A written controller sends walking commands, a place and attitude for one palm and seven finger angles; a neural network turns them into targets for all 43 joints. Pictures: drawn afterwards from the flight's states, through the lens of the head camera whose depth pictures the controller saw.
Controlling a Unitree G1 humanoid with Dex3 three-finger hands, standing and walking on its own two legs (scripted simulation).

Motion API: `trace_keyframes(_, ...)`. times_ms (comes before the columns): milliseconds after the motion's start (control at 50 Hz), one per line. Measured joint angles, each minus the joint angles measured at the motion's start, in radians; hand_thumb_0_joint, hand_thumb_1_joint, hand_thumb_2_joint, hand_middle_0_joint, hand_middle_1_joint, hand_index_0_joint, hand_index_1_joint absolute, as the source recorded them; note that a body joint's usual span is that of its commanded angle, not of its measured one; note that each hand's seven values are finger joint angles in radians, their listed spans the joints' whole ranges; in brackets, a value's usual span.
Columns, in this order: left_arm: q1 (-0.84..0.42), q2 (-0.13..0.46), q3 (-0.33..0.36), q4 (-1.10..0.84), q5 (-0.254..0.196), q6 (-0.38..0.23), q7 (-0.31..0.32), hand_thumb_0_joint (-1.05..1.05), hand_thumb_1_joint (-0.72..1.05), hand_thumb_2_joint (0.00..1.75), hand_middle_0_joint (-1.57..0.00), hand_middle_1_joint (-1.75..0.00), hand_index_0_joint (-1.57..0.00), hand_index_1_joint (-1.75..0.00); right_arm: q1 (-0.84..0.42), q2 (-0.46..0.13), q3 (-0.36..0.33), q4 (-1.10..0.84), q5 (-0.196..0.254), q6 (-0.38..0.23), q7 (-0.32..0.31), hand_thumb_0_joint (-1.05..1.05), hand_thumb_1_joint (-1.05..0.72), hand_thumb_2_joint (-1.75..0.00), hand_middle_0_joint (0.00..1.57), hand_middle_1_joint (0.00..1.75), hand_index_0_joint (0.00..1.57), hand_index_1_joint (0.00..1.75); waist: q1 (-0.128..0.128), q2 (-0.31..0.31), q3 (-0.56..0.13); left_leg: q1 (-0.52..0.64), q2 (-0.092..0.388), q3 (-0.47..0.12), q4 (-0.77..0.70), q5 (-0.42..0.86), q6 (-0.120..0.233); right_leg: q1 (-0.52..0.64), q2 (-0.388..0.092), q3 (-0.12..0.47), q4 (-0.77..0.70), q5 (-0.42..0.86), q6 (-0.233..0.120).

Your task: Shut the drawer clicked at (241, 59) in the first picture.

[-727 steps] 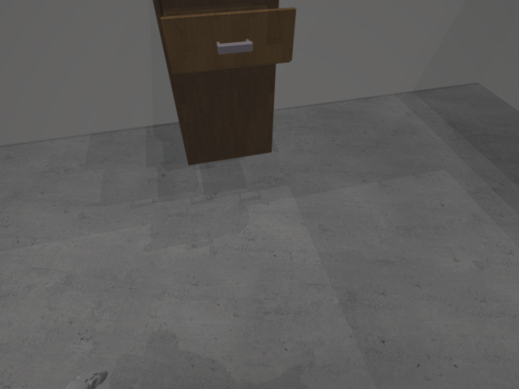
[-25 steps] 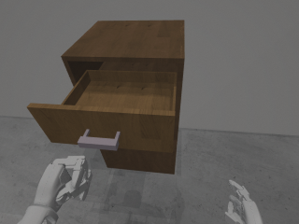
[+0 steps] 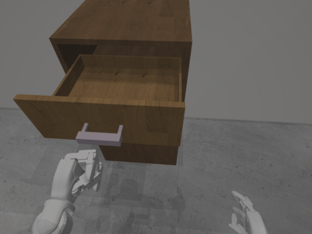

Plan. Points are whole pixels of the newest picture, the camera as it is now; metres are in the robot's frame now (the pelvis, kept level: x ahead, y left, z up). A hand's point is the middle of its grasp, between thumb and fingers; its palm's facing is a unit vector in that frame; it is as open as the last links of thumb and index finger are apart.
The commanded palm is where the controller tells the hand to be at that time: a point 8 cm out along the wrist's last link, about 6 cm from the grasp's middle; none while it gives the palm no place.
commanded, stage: bring the fist close to the handle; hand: left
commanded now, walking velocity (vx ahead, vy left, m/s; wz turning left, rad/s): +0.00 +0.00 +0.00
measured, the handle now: (101, 132) +0.38 +0.17 +0.05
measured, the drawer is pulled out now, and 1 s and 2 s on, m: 0.28 0.28 0.19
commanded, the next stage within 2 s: push the drawer shut in 0.80 s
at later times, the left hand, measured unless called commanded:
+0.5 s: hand (115, 165) +0.28 +0.12 +0.04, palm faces -0.08 -1.00 -0.05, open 3.3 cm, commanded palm +0.26 +0.18 +0.04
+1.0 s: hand (110, 166) +0.27 +0.13 +0.05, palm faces -0.06 -1.00 -0.05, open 3.3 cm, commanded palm +0.26 +0.19 +0.04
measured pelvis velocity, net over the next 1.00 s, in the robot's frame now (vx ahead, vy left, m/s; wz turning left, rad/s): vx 0.00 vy -0.01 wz -0.01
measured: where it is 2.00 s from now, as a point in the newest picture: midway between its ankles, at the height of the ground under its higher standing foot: outside the picture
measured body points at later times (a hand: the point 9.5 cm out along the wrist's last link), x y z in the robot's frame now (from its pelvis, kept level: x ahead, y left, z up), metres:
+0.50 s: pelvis +0.00 +0.00 -0.02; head +0.04 -0.02 +0.43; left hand +0.28 +0.17 +0.04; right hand +0.15 -0.25 -0.11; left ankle +0.03 +0.12 -0.71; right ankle -0.04 -0.09 -0.71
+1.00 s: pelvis +0.00 -0.01 -0.02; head +0.04 -0.03 +0.43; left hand +0.27 +0.18 +0.05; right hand +0.16 -0.26 -0.11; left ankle +0.03 +0.12 -0.71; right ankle -0.04 -0.09 -0.71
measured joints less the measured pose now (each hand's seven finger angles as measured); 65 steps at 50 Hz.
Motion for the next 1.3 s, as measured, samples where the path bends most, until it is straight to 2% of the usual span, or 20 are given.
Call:
trace_keyframes(200,-0.085,-0.023,-0.057,0.098,0.036,-0.033,0.038,0.02,0.90,0.90,-1.40,-1.60,-1.40,-1.60,0.000,-0.004,-0.009,-0.003,-0.009,0.037,0.012,0.01,-0.90,-0.90,0.20,0.30,0.20,0.30,-0.014,0.001,-0.010,-0.075,0.000,0.012,0.053,-0.016,0.006,-0.082,-0.004,0.011,0.063,-0.019,0.005)
trace_keyframes(340,-0.163,-0.022,-0.039,0.185,0.050,-0.071,0.074,0.02,0.90,0.90,-1.40,-1.60,-1.40,-1.60,-0.015,0.000,-0.012,-0.007,-0.015,0.070,0.020,0.01,-0.90,-0.90,0.20,0.30,0.20,0.30,-0.017,-0.008,-0.018,-0.125,0.005,0.013,0.093,-0.031,0.001,-0.136,0.000,0.013,0.109,-0.036,0.000)
trace_keyframes(480,-0.218,-0.015,-0.025,0.259,0.048,-0.091,0.062,0.02,0.90,0.90,-1.40,-1.60,-1.40,-1.60,-0.022,-0.004,-0.018,-0.007,-0.016,0.098,0.023,0.01,-0.90,-0.90,0.20,0.30,0.20,0.30,-0.018,-0.006,-0.027,-0.170,0.012,0.008,0.127,-0.043,-0.005,-0.179,0.007,0.009,0.141,-0.049,-0.007)
trace_keyframes(720,-0.185,-0.007,0.005,0.256,0.019,-0.098,0.037,0.02,0.90,0.90,-1.40,-1.60,-1.40,-1.60,-0.007,-0.010,-0.022,-0.018,-0.006,0.133,0.019,0.01,-0.90,-0.90,0.20,0.30,0.20,0.30,-0.018,-0.001,-0.040,-0.145,0.017,0.010,0.104,-0.043,-0.013,-0.159,0.012,0.011,0.124,-0.050,-0.014)
trace_keyframes(800,-0.166,-0.005,0.005,0.256,0.015,-0.100,0.028,0.02,0.90,0.90,-1.40,-1.60,-1.40,-1.60,-0.008,-0.014,-0.024,-0.023,-0.005,0.134,0.014,0.01,-0.90,-0.90,0.20,0.30,0.20,0.30,-0.019,-0.002,-0.036,-0.143,0.017,0.007,0.100,-0.040,-0.015,-0.156,0.013,0.008,0.121,-0.049,-0.016)
trace_keyframes(960,-0.166,-0.001,0.014,0.240,0.007,-0.141,0.021,0.02,0.90,0.90,-1.40,-1.60,-1.40,-1.60,-0.018,-0.016,-0.032,-0.014,-0.004,0.125,0.012,0.01,-0.90,-0.90,0.20,0.30,0.20,0.30,-0.015,-0.001,-0.037,-0.150,0.017,0.002,0.108,-0.041,-0.016,-0.160,0.013,0.003,0.126,-0.049,-0.017)
trace_keyframes(1160,-0.322,0.018,0.025,0.381,0.006,-0.111,0.002,0.01,0.88,0.91,-1.41,-1.60,-1.40,-1.60,-0.039,-0.013,-0.020,0.007,0.002,0.133,-0.002,0.01,-0.90,-0.90,0.20,0.30,0.20,0.30,-0.022,-0.003,-0.019,-0.181,0.015,-0.003,0.125,-0.035,-0.011,-0.187,0.012,-0.001,0.139,-0.044,-0.013)
trace_keyframes(1300,-0.375,0.016,0.015,0.430,0.016,-0.121,0.028,0.04,0.83,0.91,-1.40,-1.60,-1.40,-1.60,-0.015,-0.012,-0.021,0.030,0.000,0.130,-0.001,0.01,-0.90,-0.90,0.20,0.30,0.20,0.30,-0.022,0.000,-0.024,-0.187,0.013,-0.001,0.125,-0.032,-0.004,-0.190,0.009,0.000,0.133,-0.037,-0.006)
